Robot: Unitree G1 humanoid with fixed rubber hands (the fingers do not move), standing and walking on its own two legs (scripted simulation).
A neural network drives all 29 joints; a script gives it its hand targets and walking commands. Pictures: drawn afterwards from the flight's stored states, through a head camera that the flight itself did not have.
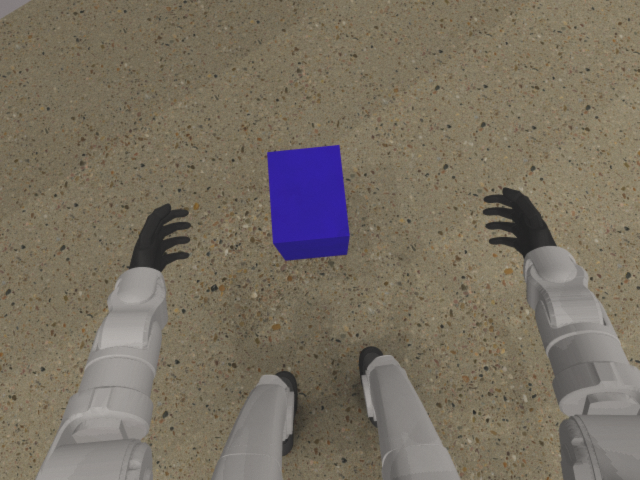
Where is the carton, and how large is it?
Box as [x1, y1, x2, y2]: [267, 145, 349, 260]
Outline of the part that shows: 338,145 267,152 273,243 285,260 346,254 349,235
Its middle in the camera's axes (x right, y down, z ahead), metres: -0.03 -0.08 +1.05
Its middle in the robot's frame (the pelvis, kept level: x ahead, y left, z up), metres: +0.59 +0.04 -0.60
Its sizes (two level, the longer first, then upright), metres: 0.233 0.180 0.231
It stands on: the floor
